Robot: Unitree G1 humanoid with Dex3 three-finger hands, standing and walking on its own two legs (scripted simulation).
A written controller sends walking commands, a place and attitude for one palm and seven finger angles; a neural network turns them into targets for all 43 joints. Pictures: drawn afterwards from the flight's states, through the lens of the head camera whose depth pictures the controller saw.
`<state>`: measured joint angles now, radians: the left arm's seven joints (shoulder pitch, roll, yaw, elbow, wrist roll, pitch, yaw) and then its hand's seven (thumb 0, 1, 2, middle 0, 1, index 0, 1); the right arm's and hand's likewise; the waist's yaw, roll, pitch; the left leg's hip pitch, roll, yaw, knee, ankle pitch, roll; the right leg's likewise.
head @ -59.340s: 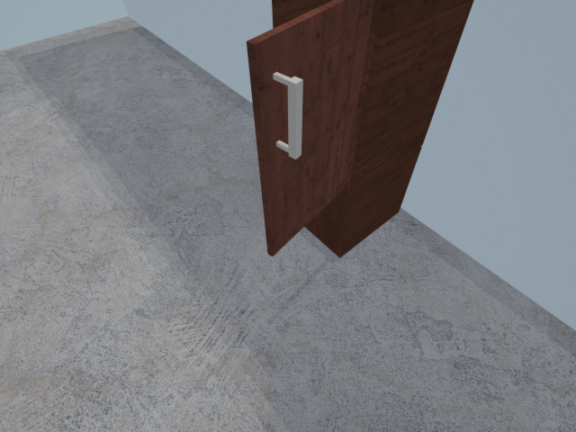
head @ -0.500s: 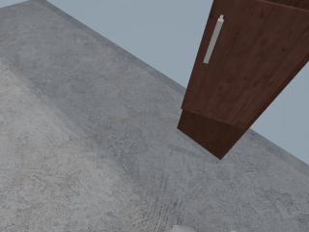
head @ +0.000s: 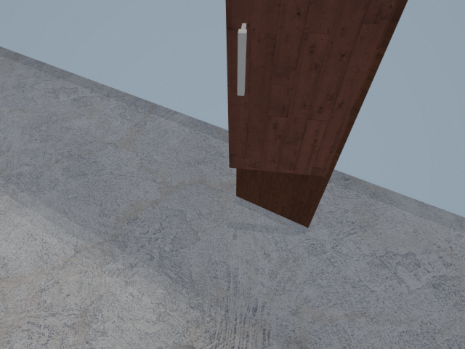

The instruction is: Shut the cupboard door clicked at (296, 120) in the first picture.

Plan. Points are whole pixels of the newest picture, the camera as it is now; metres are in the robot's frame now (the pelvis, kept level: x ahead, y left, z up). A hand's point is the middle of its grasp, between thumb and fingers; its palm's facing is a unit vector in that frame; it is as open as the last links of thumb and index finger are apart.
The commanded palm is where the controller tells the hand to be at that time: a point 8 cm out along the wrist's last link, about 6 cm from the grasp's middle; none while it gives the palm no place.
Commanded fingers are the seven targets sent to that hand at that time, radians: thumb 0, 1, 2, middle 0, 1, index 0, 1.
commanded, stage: take the last steps up to it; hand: left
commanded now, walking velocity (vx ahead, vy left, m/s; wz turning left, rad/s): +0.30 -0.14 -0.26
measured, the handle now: (242, 61) +0.73 +0.01 +0.10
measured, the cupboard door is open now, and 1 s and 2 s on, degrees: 21 21 21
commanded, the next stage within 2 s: come to a stop and stand still in 0.72 s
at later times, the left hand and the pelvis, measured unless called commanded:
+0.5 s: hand (185, 299) +0.24 +0.12 -0.18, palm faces -0.21 -0.96 -0.19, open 7.4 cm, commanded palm none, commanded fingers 0.00 0.90 0.90 -0.20 -0.30 -0.20 -0.30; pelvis +0.12 -0.06 -0.02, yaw -8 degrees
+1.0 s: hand (221, 290) +0.27 +0.04 -0.19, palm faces -0.04 -0.99 -0.14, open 7.4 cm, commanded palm none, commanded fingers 0.00 0.90 0.90 -0.20 -0.30 -0.20 -0.30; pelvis +0.26 -0.12 -0.01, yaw -6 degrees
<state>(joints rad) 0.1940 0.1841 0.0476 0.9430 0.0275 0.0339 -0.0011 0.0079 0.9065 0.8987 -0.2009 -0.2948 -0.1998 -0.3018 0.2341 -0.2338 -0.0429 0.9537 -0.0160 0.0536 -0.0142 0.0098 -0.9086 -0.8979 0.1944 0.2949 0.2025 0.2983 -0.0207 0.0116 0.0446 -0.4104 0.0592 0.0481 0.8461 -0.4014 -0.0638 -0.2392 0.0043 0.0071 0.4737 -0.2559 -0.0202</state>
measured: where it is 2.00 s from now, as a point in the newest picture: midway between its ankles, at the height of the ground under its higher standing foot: (262, 347)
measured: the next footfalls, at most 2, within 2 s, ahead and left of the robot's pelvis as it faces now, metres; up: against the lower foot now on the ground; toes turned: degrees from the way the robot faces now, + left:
left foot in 0.08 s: +0.05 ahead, +0.13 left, +0.00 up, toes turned +3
right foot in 0.50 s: +0.31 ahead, -0.20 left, +0.00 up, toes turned -9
